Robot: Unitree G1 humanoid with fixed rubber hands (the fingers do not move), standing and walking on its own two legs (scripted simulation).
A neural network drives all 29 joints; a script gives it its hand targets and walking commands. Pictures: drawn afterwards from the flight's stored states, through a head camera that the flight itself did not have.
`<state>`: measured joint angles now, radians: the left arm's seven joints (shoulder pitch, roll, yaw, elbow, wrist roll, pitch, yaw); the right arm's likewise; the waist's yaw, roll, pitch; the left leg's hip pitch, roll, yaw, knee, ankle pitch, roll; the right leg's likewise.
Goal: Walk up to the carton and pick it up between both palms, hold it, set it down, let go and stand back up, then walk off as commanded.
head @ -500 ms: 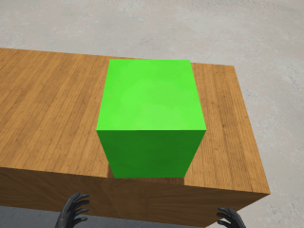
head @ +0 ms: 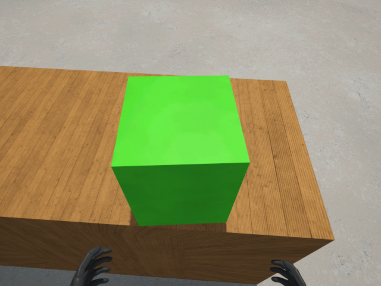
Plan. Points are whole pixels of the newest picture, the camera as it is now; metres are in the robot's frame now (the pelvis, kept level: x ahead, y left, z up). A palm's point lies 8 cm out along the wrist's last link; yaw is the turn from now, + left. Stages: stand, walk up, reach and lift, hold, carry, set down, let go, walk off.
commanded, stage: let go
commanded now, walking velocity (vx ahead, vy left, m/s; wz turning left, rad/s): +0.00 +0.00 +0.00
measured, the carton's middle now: (181, 155) +0.38 +0.06 +0.06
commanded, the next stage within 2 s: stand in 0.18 s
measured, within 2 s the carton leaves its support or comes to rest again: neither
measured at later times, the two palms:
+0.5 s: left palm out of the picture +0.08 +0.27 -0.11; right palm out of the picture +0.12 -0.28 -0.10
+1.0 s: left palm out of the picture +0.02 +0.29 -0.12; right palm out of the picture +0.06 -0.28 -0.12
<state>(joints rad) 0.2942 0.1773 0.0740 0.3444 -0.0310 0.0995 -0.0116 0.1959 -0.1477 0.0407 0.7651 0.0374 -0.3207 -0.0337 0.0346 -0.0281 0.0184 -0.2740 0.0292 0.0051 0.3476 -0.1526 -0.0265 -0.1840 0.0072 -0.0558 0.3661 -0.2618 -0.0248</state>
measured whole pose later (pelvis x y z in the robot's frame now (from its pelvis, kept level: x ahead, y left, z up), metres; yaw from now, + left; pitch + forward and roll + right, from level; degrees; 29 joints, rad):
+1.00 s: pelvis -0.02 +0.01 -0.01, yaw +0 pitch +0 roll +0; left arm 0.29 0.27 0.07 0.99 -0.01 -0.03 -0.01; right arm 0.21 -0.35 0.04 1.00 -0.02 -0.04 -0.02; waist 0.03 0.02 -0.11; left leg -0.27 0.03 0.01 0.47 -0.20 -0.02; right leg -0.17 0.00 -0.05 0.48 -0.30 -0.02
